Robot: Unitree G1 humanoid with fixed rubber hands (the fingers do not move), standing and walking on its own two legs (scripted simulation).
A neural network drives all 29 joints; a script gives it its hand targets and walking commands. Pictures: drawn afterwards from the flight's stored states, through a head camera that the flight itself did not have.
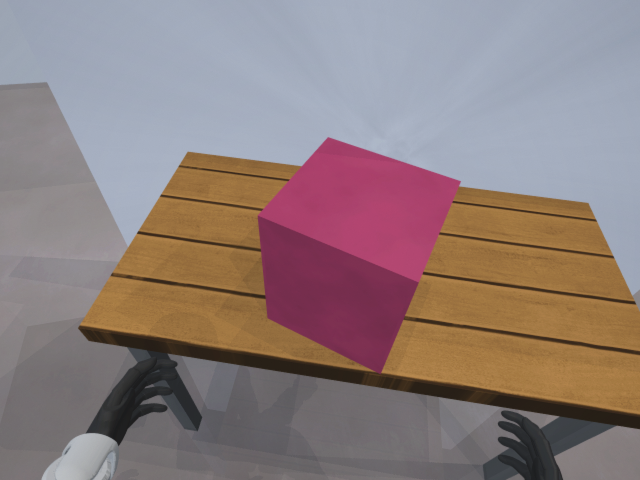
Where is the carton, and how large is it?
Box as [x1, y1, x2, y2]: [258, 137, 460, 373]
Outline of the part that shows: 328,137 258,214 267,317 380,373 460,181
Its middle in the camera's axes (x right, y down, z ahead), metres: +0.06 +0.02 +0.61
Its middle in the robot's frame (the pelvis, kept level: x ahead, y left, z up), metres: +0.46 -0.02 +0.00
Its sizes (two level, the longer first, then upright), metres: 0.210 0.200 0.250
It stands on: a table, 0.65 m high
